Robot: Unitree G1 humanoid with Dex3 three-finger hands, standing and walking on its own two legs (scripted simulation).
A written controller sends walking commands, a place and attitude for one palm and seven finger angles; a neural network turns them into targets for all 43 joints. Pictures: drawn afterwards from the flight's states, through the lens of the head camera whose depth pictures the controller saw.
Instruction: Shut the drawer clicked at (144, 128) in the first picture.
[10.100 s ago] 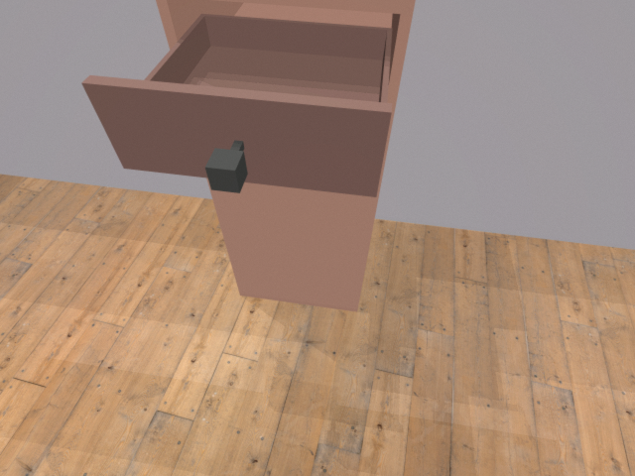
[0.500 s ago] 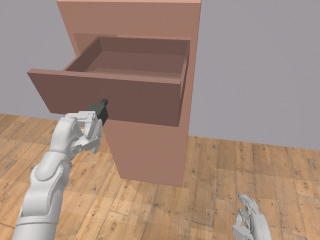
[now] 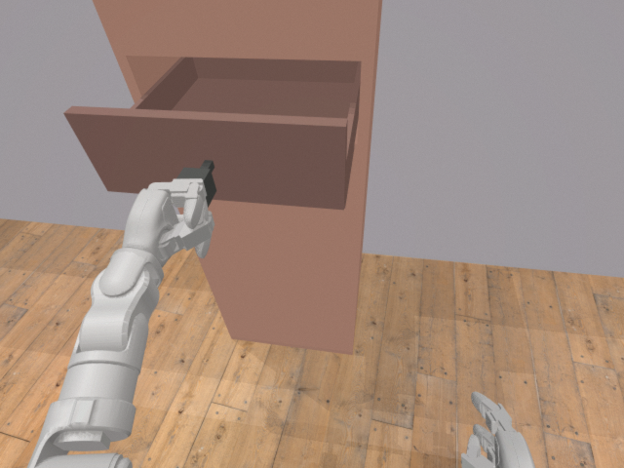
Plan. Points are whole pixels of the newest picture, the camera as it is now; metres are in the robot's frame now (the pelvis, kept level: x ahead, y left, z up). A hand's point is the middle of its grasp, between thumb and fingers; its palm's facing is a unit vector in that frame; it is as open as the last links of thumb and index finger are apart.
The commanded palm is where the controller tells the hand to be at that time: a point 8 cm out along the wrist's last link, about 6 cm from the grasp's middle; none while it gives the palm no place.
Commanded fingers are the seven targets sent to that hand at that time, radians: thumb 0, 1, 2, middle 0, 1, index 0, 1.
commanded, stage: push the drawer shut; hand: left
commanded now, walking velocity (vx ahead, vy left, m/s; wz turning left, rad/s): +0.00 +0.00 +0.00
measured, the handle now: (200, 179) +0.43 +0.20 +0.16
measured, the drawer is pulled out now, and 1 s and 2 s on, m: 0.19 0.06 0.00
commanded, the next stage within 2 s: pull the fist back off the drawer in 1.78 s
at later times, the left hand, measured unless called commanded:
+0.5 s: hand (224, 191) +0.41 +0.16 +0.16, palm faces -0.04 -1.00 -0.06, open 3.0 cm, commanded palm +0.41 +0.20 +0.16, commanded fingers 0.00 0.90 0.90 -1.40 -1.60 -1.40 -1.60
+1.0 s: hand (233, 166) +0.47 +0.16 +0.16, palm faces -0.06 -1.00 -0.04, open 2.8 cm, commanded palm +0.48 +0.21 +0.16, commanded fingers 0.00 0.90 0.90 -1.40 -1.60 -1.40 -1.60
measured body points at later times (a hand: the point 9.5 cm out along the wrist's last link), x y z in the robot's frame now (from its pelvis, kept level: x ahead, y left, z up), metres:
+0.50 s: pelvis +0.01 +0.00 +0.00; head +0.02 -0.02 +0.45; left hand +0.41 +0.21 +0.16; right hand +0.14 -0.25 -0.11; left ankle +0.00 +0.13 -0.73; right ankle +0.05 -0.11 -0.73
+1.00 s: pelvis +0.01 +0.01 +0.00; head +0.05 -0.01 +0.45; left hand +0.47 +0.21 +0.16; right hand +0.09 -0.25 -0.12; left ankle +0.00 +0.13 -0.73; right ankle +0.05 -0.11 -0.73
